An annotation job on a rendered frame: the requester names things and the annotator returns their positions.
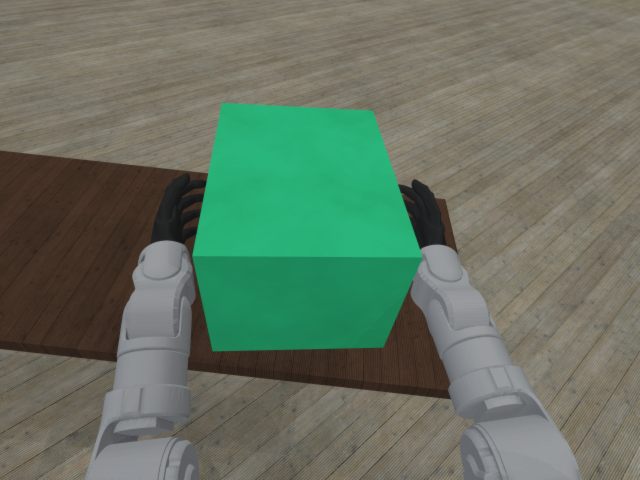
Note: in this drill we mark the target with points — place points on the robot right hand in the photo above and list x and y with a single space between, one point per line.
426 222

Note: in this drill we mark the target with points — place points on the robot right forearm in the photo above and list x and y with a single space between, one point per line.
484 383

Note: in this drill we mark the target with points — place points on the robot left forearm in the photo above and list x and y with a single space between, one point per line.
150 391

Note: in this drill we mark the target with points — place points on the table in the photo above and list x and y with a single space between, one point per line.
71 233

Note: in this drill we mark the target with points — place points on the right robot upper arm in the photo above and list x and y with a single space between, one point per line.
519 448

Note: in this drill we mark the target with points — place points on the carton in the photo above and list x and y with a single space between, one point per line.
304 240

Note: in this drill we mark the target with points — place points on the left robot upper arm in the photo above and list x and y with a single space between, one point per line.
170 458

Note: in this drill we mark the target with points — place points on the robot left hand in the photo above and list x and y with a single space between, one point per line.
170 220

